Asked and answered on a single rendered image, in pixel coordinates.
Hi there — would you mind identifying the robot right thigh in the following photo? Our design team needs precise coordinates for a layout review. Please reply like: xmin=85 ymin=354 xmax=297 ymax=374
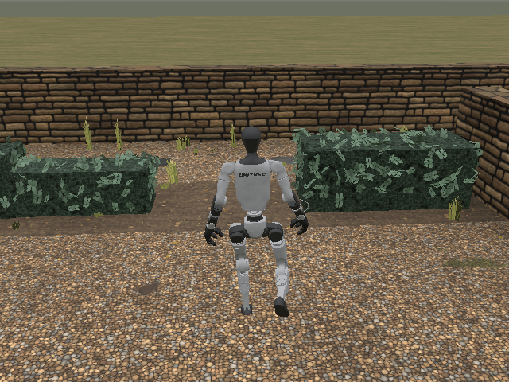
xmin=266 ymin=222 xmax=289 ymax=276

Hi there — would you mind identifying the left robot upper arm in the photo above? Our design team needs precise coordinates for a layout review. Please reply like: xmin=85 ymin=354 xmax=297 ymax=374
xmin=215 ymin=161 xmax=235 ymax=206

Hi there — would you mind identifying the right robot upper arm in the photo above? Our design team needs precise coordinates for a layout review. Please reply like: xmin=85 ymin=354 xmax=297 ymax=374
xmin=269 ymin=160 xmax=295 ymax=203

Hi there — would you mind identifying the right robot hand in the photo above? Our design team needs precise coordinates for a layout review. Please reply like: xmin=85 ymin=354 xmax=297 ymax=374
xmin=290 ymin=217 xmax=309 ymax=235

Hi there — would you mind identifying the left robot hand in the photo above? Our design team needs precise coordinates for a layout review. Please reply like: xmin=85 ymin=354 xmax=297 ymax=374
xmin=204 ymin=226 xmax=223 ymax=246

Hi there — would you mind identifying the robot right shin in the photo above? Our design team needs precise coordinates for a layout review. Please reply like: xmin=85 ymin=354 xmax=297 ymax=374
xmin=276 ymin=267 xmax=289 ymax=301

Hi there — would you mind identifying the robot left forearm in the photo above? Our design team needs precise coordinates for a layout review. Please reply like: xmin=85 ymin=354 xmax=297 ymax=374
xmin=206 ymin=195 xmax=223 ymax=229

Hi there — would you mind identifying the robot right forearm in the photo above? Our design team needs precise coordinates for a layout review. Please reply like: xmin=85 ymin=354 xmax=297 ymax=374
xmin=288 ymin=190 xmax=306 ymax=220

